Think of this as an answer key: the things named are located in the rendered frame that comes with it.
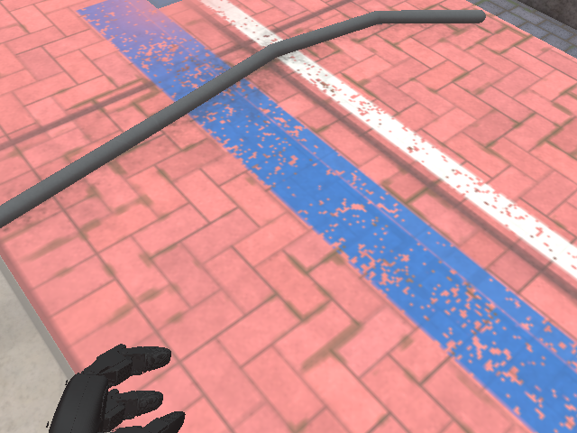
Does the left robot hand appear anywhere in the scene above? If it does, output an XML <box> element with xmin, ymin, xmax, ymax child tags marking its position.
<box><xmin>46</xmin><ymin>344</ymin><xmax>186</xmax><ymax>433</ymax></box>

